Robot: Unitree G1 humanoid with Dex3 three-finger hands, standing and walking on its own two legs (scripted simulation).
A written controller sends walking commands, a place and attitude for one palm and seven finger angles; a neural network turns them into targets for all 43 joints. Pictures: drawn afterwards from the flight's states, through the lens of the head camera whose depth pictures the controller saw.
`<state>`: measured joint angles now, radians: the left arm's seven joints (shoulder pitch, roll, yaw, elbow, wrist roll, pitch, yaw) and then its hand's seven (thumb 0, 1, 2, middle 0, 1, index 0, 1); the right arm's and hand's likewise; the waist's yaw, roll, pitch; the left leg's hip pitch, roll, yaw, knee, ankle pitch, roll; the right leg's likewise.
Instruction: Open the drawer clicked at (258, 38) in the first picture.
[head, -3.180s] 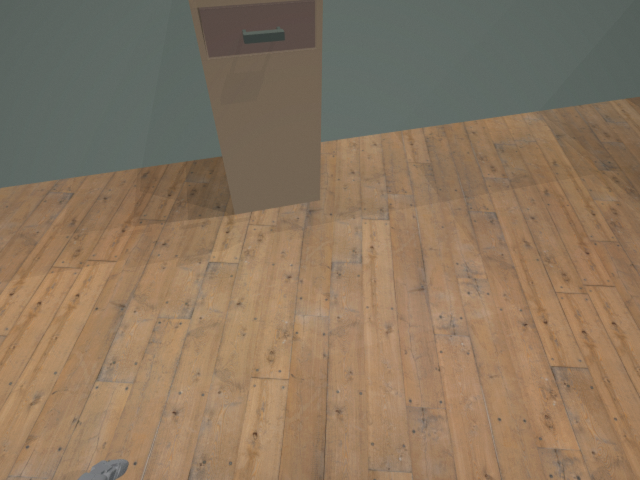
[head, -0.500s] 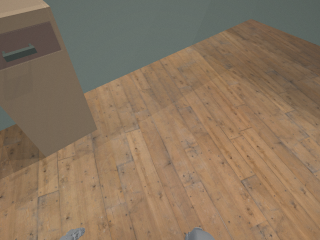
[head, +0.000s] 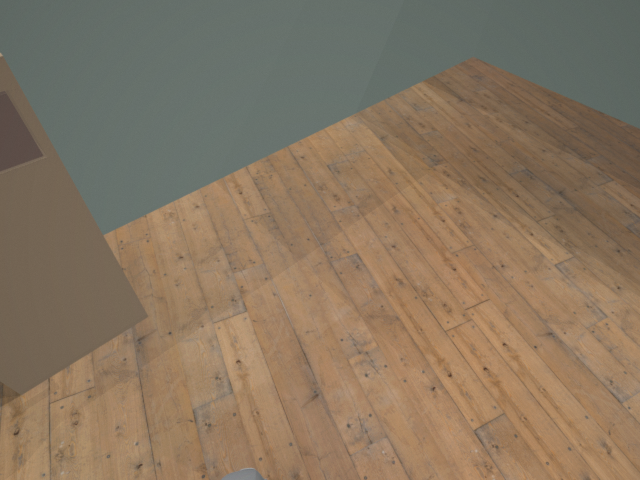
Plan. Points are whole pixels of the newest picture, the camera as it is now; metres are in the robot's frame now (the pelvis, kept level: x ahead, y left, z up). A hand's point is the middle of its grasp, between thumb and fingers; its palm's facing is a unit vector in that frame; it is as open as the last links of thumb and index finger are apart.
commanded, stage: turn to face it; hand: left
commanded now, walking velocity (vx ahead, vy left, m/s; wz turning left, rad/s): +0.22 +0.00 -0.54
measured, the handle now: out of the picture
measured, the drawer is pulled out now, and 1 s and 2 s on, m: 0.00 0.00 0.00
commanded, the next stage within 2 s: take the last steps up to it in 1.50 s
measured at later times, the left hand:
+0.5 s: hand (221, 401) +0.25 +0.17 -0.15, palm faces +0.10 -0.97 -0.24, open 7.3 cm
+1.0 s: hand out of the picture +0.08 +0.23 -0.19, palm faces +0.46 -0.85 -0.26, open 7.3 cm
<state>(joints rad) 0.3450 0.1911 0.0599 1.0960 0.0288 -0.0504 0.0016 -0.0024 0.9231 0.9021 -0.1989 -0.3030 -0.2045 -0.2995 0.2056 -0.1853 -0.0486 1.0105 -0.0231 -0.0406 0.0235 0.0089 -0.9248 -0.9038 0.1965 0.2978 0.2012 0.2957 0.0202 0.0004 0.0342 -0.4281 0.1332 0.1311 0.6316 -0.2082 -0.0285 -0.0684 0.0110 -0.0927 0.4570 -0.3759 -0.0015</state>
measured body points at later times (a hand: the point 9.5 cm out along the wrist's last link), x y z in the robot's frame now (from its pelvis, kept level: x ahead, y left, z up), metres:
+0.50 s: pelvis +0.14 -0.02 +0.00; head +0.17 -0.04 +0.45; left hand +0.24 +0.22 -0.13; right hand +0.12 -0.23 -0.17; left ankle +0.09 +0.11 -0.70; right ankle +0.18 -0.10 -0.73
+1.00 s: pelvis +0.15 +0.01 -0.01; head +0.18 +0.06 +0.44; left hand +0.06 +0.27 -0.17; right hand +0.39 -0.17 -0.11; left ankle +0.13 +0.10 -0.73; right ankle +0.18 -0.13 -0.67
